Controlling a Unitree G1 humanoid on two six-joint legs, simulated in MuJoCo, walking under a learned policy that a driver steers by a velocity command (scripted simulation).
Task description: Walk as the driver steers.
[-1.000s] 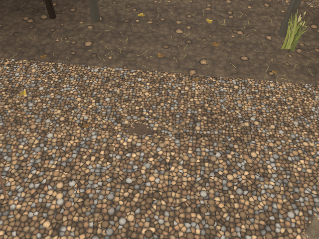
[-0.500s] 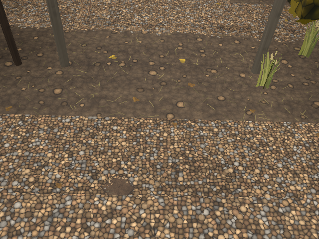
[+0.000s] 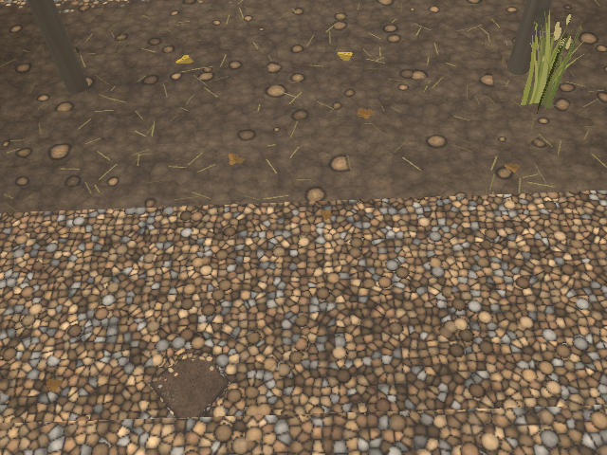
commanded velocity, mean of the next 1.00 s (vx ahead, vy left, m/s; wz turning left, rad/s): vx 0.16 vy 0.00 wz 0.00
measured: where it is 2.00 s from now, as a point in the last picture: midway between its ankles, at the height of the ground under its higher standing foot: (372, 314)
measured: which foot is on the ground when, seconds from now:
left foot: up 0.00-0.20, down 0.22-1.00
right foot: down 0.00-0.26, up 0.28-0.40, down 0.42-0.96, up 0.98-1.00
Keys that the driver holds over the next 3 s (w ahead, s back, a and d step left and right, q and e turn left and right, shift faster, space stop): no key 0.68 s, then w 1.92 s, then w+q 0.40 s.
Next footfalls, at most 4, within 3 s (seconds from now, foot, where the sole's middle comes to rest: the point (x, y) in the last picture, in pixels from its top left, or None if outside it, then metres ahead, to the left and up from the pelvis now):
0.22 left None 0.32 0.11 -0.75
0.42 right None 0.15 -0.12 -0.75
1.68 right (422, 339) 0.78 -0.26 -0.94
2.14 left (330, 248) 1.09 -0.03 -0.94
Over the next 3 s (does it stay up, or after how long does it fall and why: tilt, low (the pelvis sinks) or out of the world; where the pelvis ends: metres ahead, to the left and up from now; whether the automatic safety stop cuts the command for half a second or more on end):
stays up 1.37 -0.20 -0.16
